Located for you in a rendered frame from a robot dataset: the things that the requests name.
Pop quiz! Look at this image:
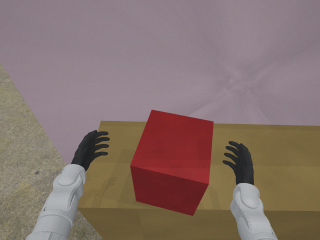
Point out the carton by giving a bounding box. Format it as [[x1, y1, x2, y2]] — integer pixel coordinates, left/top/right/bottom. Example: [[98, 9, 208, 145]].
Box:
[[130, 110, 214, 216]]

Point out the robot left forearm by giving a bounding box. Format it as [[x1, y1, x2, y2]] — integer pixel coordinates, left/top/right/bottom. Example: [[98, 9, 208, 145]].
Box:
[[25, 164, 87, 240]]

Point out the robot right hand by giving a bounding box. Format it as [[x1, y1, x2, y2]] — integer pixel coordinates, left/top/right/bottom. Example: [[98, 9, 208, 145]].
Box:
[[222, 141, 254, 185]]

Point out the pedestal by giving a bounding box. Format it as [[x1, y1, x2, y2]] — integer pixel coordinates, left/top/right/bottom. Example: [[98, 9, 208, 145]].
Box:
[[77, 120, 320, 240]]

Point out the robot right forearm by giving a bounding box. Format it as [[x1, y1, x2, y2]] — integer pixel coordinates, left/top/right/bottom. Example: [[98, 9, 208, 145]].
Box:
[[230, 183, 278, 240]]

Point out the robot left hand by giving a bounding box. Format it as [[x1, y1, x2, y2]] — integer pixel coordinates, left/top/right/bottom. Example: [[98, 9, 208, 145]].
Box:
[[71, 130, 110, 171]]

